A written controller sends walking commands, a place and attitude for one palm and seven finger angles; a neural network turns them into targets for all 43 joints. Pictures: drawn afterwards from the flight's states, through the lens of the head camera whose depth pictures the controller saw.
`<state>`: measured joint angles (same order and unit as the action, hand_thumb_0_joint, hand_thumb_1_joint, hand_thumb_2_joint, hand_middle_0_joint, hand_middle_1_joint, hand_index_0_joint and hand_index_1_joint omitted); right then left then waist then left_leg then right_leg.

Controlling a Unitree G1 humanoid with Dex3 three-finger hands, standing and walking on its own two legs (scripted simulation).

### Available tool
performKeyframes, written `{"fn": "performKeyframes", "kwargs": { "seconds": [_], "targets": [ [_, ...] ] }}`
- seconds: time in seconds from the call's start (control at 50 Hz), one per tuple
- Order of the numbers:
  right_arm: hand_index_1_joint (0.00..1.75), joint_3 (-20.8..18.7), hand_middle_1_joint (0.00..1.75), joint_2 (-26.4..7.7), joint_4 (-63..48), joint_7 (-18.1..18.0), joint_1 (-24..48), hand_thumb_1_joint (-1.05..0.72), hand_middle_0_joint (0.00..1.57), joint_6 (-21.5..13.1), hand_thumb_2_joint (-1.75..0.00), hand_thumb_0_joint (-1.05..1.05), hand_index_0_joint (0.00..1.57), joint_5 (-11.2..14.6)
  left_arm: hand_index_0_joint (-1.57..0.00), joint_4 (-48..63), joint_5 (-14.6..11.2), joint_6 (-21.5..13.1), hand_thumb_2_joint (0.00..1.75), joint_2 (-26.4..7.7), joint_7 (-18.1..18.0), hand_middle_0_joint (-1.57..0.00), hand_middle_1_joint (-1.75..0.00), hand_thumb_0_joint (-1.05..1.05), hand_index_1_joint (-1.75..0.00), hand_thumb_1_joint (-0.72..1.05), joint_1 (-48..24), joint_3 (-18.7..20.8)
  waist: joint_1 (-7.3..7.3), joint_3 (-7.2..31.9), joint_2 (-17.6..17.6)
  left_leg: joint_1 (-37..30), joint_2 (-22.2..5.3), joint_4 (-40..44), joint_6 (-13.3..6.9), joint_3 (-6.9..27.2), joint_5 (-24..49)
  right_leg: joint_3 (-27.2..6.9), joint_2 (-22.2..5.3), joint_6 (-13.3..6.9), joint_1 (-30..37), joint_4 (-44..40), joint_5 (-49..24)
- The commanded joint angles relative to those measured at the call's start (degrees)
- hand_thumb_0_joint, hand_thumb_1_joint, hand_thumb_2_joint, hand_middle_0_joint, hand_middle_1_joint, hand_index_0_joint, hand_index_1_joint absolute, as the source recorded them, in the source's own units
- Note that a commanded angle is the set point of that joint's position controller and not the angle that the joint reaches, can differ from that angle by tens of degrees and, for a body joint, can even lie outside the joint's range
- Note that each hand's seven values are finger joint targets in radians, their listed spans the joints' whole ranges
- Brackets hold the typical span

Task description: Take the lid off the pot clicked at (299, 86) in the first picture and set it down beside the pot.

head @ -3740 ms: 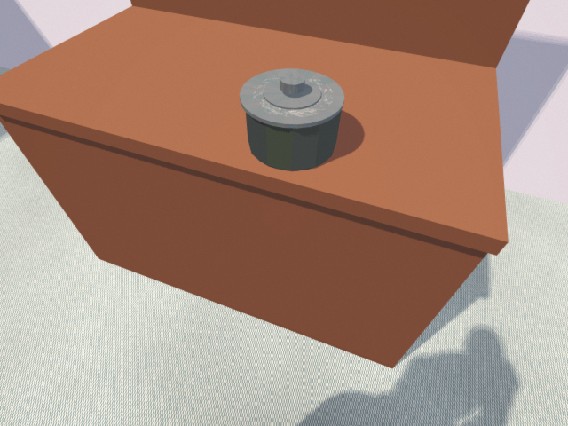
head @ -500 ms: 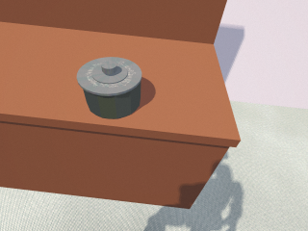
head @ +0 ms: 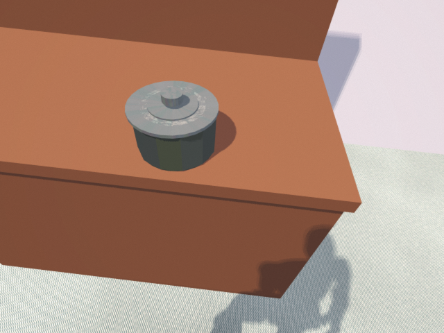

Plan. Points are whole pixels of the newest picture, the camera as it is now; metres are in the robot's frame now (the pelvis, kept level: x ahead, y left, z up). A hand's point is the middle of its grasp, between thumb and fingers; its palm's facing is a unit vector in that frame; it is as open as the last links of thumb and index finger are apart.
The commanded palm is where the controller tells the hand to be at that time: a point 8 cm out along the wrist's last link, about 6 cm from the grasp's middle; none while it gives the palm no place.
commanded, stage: look again from close up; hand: left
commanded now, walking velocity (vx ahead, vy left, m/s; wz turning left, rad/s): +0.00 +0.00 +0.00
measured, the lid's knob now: (172, 96) +0.53 +0.16 +0.15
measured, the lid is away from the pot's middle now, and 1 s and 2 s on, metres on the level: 0.00 0.00 0.00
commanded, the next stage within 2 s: shuffle to correct the standing spot in 0.42 s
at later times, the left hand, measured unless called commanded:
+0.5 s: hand out of the picture -0.03 +0.16 -0.18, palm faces +0.05 -0.99 -0.16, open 7.4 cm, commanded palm none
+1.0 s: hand out of the picture +0.05 +0.21 -0.18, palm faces +0.06 -0.98 -0.16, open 7.4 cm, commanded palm none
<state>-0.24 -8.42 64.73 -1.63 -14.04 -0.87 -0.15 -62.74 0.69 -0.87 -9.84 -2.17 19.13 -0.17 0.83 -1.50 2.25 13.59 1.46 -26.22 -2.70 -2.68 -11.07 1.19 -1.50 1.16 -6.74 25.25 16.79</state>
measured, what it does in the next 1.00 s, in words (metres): lifts its right foot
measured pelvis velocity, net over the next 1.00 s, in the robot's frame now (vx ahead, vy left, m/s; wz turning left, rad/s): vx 0.05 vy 0.04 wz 0.00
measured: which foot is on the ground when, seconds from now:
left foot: down 0.00-1.00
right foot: down 0.00-0.84, up 0.86-1.00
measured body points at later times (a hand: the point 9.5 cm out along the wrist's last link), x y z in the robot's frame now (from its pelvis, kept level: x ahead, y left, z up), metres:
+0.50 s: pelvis +0.00 +0.00 +0.00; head +0.00 +0.02 +0.45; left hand -0.04 +0.22 -0.17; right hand -0.01 -0.22 -0.15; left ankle +0.04 +0.09 -0.74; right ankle -0.03 -0.13 -0.74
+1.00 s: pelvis +0.05 +0.04 +0.00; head +0.07 +0.05 +0.45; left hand +0.05 +0.26 -0.17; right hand +0.02 -0.17 -0.15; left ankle +0.04 +0.09 -0.74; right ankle +0.01 -0.09 -0.66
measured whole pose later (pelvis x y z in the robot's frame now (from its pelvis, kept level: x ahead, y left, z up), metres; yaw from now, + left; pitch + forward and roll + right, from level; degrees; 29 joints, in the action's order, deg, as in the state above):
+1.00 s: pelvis +0.05 +0.04 +0.00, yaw +0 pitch +0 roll +0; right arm -0.2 -5.5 61.3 -2.2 -21.7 -3.4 -1.1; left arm -61.0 1.2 0.0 -9.3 -1.3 17.8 2.8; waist -0.2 -1.6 3.1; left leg 9.7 4.8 -24.0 -6.3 -5.2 -14.4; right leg 1.5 -2.5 -1.8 -24.9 62.8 24.0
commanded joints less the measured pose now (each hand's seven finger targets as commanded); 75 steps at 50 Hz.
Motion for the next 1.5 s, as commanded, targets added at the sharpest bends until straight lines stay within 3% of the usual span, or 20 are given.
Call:
{"fn": "performKeyframes", "kwargs": {
  "seconds": [0.0,0.52,0.6,0.68,0.72,0.76,0.78,0.8,0.82,0.84,0.88,0.9,0.96,1.02,1.16,1.22,1.26,1.34,1.42,1.48],
  "targets": [
    [0.30,-1.0,0.30,-6.2,-2.0,-0.1,-2.1,-0.90,0.20,-1.0,-0.90,0.00,0.20,0.1,-0.20,0.9,0.1,-0.4,0.90,-4.2,-0.3,-0.20,-0.30,0.00,-0.30,0.90,5.0,0.9,-0.26,-2.9,-3.6,-1.6,-6.8,7.1,0.3,8.4,0.4,-2.8,-3.9,-2.4,-5.7,-4.7,-4.0],
    [0.30,-1.1,0.30,-4.6,-1.1,-0.2,-5.0,-0.90,0.20,-0.7,-0.90,0.00,0.20,0.1,-0.20,-0.2,0.1,-0.6,0.90,-2.8,-0.2,-0.20,-0.30,0.00,-0.30,0.90,6.9,1.0,-0.40,-3.2,-2.2,-1.9,-5.8,7.1,0.4,7.8,-2.8,-3.1,-4.3,-3.0,-6.7,-5.6,-1.8],
    [0.30,-1.7,0.30,-4.7,-2.1,0.2,-5.1,-0.90,0.20,0.1,-0.90,0.00,0.20,-0.4,-0.20,0.5,0.5,-0.1,0.90,-4.3,0.2,-0.20,-0.30,0.00,-0.30,0.90,7.6,2.1,0.02,-5.8,-1.4,3.2,-3.5,3.4,0.6,6.3,-14.0,-6.5,-6.0,-5.1,-8.5,-7.6,12.9],
    [0.30,-2.0,0.30,-3.4,-4.2,0.6,-4.4,-0.90,0.20,0.2,-0.90,0.00,0.20,-0.9,-0.20,1.5,0.4,-0.2,0.90,-6.4,0.2,-0.20,-0.30,0.00,-0.30,0.90,8.3,3.5,0.61,-8.6,6.7,9.7,-1.3,-10.3,1.7,0.4,-10.5,-16.0,-13.7,-9.9,-8.1,-13.7,19.9],
    [0.30,-2.0,0.30,-2.7,-4.9,0.9,-5.1,-0.90,0.20,-0.4,-0.90,0.00,0.20,-0.9,-0.20,2.2,0.6,-0.8,0.90,-6.4,0.1,-0.20,-0.30,0.00,-0.30,0.90,7.2,4.0,-0.17,-8.8,6.0,9.0,-1.9,-10.1,1.5,0.5,-8.6,-15.4,-14.9,-10.7,-8.2,-11.1,12.9],
    [0.30,-2.1,0.30,-2.4,-4.8,0.9,-7.4,-0.90,0.20,-0.9,-0.90,0.00,0.20,-0.8,-0.20,2.7,0.8,-0.8,0.90,-6.1,0.2,-0.20,-0.30,0.00,-0.30,0.90,6.1,4.2,-1.31,-8.5,3.3,4.0,-1.8,-6.0,1.2,-0.1,-8.5,-10.5,-12.4,-9.6,-10.9,-5.4,7.7],
    [0.30,-2.0,0.30,-2.7,-4.3,0.9,-10.1,-0.90,0.20,-1.4,-0.90,0.00,0.20,-0.8,-0.20,3.1,0.9,-0.7,0.90,-5.1,0.4,-0.20,-0.30,0.00,-0.30,0.90,5.2,4.1,-2.23,-7.7,0.1,-0.3,-2.1,-1.3,0.6,1.5,-7.2,-6.4,-9.1,-8.3,-12.6,0.4,4.7],
    [0.30,-2.4,0.30,-4.9,-3.3,0.6,-13.5,-0.90,0.20,-1.8,-0.90,0.00,0.20,-1.0,-0.20,3.7,0.8,-0.4,0.90,-3.3,0.7,-0.20,-0.30,0.00,-0.30,0.90,4.9,3.8,-3.23,-6.9,-8.3,-4.8,-6.7,3.7,-1.7,9.2,-5.4,-0.7,-3.6,-6.1,-16.5,9.5,5.1],
    [0.30,-3.1,0.30,-7.9,-2.4,0.1,-18.6,-0.90,0.20,-2.0,-0.90,0.00,0.20,-1.4,-0.20,4.8,0.7,-0.4,0.90,-1.4,0.8,-0.20,-0.30,0.00,-0.30,0.90,3.5,3.5,-4.71,-4.7,-18.6,-10.9,-15.0,11.7,-5.8,22.8,-2.4,5.5,1.5,-3.8,-23.7,23.8,12.7],
    [0.30,-2.9,0.30,-8.4,-2.0,-0.5,-21.8,-0.90,0.20,-1.9,-0.90,0.00,0.20,-1.2,-0.20,6.2,1.0,-0.4,0.90,-2.2,0.6,-0.20,-0.30,0.00,-0.30,0.90,0.5,3.1,-5.63,-5.5,-18.2,-13.6,-18.2,14.1,-8.9,28.5,3.9,2.0,1.5,-4.0,-29.8,34.3,17.7],
    [0.30,-1.7,0.30,-5.2,-3.0,-0.8,-17.7,-0.90,0.20,-2.4,-0.90,0.00,0.20,-1.0,-0.20,5.8,0.9,-1.0,0.90,-2.2,0.6,-0.20,-0.30,0.00,-0.30,0.90,-0.8,3.6,-3.23,-5.7,-7.5,-9.9,-18.1,12.5,-11.8,24.7,15.9,-1.6,-2.5,-4.2,-31.5,42.6,12.3],
    [0.30,-1.4,0.30,-4.4,-4.0,-0.8,-15.0,-0.90,0.20,-2.8,-0.90,0.00,0.20,-1.0,-0.20,5.4,0.7,-1.0,0.90,-1.4,0.8,-0.20,-0.30,0.00,-0.30,0.90,-0.4,3.5,-1.89,-4.7,-3.9,-8.4,-16.9,12.3,-11.5,20.8,18.4,-2.1,-3.2,-3.8,-29.5,42.5,9.5],
    [0.30,-0.5,0.30,-3.3,-4.6,-1.2,-11.3,-0.90,0.20,-3.6,-0.90,0.00,0.20,-0.6,-0.20,4.6,0.3,0.3,0.90,0.8,0.8,-0.20,-0.30,0.00,-0.30,0.90,1.2,2.7,0.44,-1.9,-1.8,-5.3,-13.6,11.9,-8.8,11.1,34.1,-1.8,-2.9,-1.7,-22.7,37.5,3.6],
    [0.30,-0.1,0.30,-3.4,-3.6,-1.7,-11.2,-0.90,0.20,-3.2,-0.90,0.00,0.20,-0.4,-0.20,4.7,0.1,1.3,0.90,0.3,0.1,-0.20,-0.30,0.00,-0.30,0.90,0.7,2.6,0.27,0.5,-5.7,-8.7,-12.9,9.5,-7.0,7.9,44.5,-0.7,-1.9,-0.9,-20.3,30.0,2.1],
    [0.30,-1.3,0.30,-4.0,-2.6,-1.9,-10.8,-0.90,0.20,-1.2,-0.90,0.00,0.20,-0.9,-0.20,7.0,-0.2,1.4,0.90,-1.6,-0.4,-0.20,-0.30,0.00,-0.30,0.90,-5.0,2.9,-1.37,-0.4,-6.0,-8.5,-14.2,5.9,-5.9,10.5,38.7,-0.9,-1.5,-1.4,-11.8,10.1,1.2],
    [0.30,-1.8,0.30,-3.4,-3.2,-1.7,-9.9,-0.90,0.20,-1.1,-0.90,0.00,0.20,-0.2,-0.20,6.4,0.0,0.4,0.90,-3.2,-0.7,-0.20,-0.30,0.00,-0.30,0.90,-2.6,3.4,-0.16,1.0,-2.7,-4.3,-9.6,1.4,-1.5,8.8,28.2,-4.2,-3.1,-2.2,-2.8,0.1,-17.2],
    [0.30,-1.9,0.30,-1.9,-3.5,-1.4,-9.8,-0.90,0.20,-0.7,-0.90,0.00,0.20,0.1,-0.20,5.6,-0.1,-0.2,0.90,-5.3,-0.8,-0.20,-0.30,0.00,-0.30,0.90,-1.9,3.3,-1.14,0.7,1.3,0.5,-4.7,1.4,1.5,6.0,5.6,-11.6,-11.0,-7.0,-1.0,2.5,-36.2],
    [0.30,-1.8,0.30,-1.8,-2.5,-1.2,-9.2,-0.90,0.20,-0.5,-0.90,0.00,0.20,-0.3,-0.20,5.7,-0.4,-0.2,0.90,-3.4,-0.5,-0.20,-0.30,0.00,-0.30,0.90,-4.1,2.5,-1.77,2.8,4.4,-4.6,-6.2,4.8,0.9,6.5,6.3,-8.2,-7.0,-5.6,-3.9,0.8,-24.5],
    [0.30,-1.3,0.30,-2.1,-1.8,-1.2,-7.2,-0.90,0.20,-0.9,-0.90,0.00,0.20,-0.4,-0.20,4.9,-0.3,-0.3,0.90,-2.9,-0.4,-0.20,-0.30,0.00,-0.30,0.90,-3.2,2.3,-1.05,1.3,-3.0,-5.7,-7.4,6.7,0.6,7.0,10.9,-7.1,-5.2,-4.2,-4.3,-0.2,-20.5],
    [0.30,-1.0,0.30,-2.3,-1.4,-1.1,-6.4,-0.90,0.20,-0.8,-0.90,0.00,0.20,-0.4,-0.20,3.9,-0.3,-0.4,0.90,-3.3,-0.3,-0.20,-0.30,0.00,-0.30,0.90,-2.2,2.1,-0.84,0.0,-4.1,-5.1,-7.2,7.3,0.7,6.8,6.7,-7.3,-5.2,-4.2,-4.5,-2.2,-18.2]
  ]
}}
